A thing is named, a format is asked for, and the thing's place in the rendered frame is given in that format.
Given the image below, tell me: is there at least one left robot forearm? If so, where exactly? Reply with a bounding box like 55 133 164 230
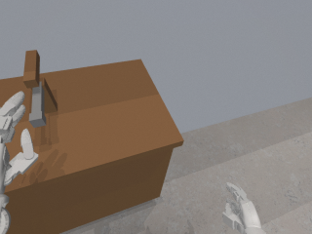
0 194 11 234

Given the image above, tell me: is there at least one robot left hand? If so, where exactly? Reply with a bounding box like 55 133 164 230
0 91 39 195

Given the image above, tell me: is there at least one counter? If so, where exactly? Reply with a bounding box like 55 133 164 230
0 50 184 234

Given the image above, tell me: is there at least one robot right hand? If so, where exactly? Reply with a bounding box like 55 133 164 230
222 182 262 234

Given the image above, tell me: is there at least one tap lever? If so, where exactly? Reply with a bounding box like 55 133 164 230
28 81 47 128

